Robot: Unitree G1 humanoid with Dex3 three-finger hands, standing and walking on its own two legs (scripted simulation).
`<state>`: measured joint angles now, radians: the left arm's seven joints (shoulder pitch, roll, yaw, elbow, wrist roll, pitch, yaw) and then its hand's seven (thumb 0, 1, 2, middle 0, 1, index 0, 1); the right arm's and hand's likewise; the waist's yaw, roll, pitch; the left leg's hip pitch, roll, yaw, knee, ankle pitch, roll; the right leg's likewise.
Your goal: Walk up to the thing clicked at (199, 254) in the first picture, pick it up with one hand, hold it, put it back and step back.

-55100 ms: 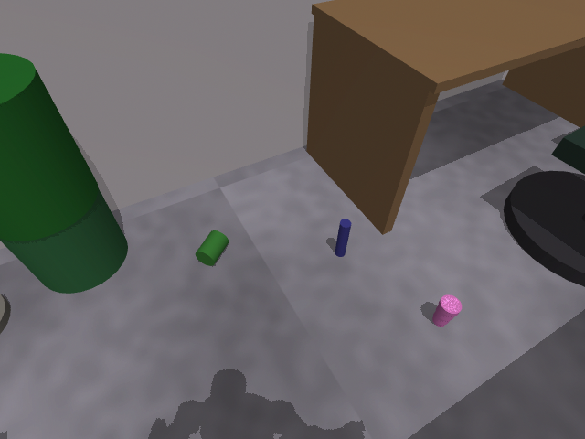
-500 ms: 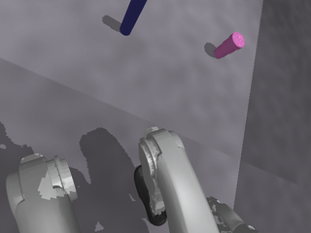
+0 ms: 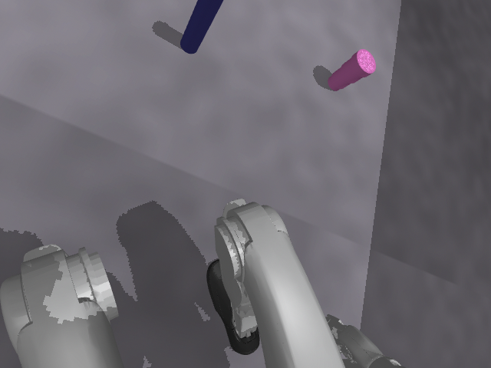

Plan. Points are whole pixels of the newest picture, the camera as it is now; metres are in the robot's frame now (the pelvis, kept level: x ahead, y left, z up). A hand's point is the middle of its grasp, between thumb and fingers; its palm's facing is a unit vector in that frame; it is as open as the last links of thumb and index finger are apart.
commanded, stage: open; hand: left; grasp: from above
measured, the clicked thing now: out of the picture +0.43 +0.35 -0.26
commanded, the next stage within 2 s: withdraw in 0.14 s
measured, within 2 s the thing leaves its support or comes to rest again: rests again in 0.44 s
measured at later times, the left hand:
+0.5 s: hand out of the picture +0.43 +0.34 -0.20, palm faces -0.34 -0.13 -0.93, open 14.3 cm
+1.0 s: hand out of the picture +0.39 +0.35 -0.04, palm faces -0.52 -0.13 -0.84, open 14.1 cm
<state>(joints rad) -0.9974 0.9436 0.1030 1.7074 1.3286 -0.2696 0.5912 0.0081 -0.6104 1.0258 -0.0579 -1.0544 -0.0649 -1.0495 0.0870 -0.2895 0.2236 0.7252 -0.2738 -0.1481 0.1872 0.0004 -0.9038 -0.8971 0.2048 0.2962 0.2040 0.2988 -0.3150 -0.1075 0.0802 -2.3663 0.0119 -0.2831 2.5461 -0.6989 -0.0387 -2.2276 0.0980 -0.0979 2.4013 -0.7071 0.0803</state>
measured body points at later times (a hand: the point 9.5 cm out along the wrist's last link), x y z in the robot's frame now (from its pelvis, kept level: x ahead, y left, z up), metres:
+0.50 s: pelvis +0.00 +0.00 +0.01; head +0.24 +0.13 +0.36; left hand +0.45 +0.35 -0.15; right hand +0.09 -0.25 -0.08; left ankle +0.06 +0.14 -0.27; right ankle +0.11 -0.13 -0.27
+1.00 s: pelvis -0.01 -0.01 +0.09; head +0.19 +0.08 +0.48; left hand +0.42 +0.35 +0.01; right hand +0.12 -0.28 -0.02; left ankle +0.06 +0.14 -0.27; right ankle +0.11 -0.14 -0.27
